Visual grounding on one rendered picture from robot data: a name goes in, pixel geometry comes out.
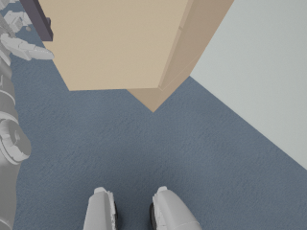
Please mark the left robot upper arm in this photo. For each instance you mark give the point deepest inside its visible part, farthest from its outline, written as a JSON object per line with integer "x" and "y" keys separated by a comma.
{"x": 14, "y": 148}

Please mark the left robot forearm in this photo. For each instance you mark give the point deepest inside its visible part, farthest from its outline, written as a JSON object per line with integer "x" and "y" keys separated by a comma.
{"x": 7, "y": 94}

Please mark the cupboard door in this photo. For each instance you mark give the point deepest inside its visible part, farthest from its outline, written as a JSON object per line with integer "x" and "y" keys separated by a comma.
{"x": 112, "y": 44}

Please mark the robot left hand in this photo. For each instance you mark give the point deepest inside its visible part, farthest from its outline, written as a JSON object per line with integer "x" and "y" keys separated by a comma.
{"x": 11, "y": 23}

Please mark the left robot thigh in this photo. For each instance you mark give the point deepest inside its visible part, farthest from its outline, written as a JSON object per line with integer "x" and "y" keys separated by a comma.
{"x": 100, "y": 210}

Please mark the robot right shin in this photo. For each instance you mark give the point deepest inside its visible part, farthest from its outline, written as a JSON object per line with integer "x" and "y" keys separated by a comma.
{"x": 160, "y": 222}

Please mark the handle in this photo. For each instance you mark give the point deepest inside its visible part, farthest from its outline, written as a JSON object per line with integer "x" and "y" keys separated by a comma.
{"x": 41, "y": 23}

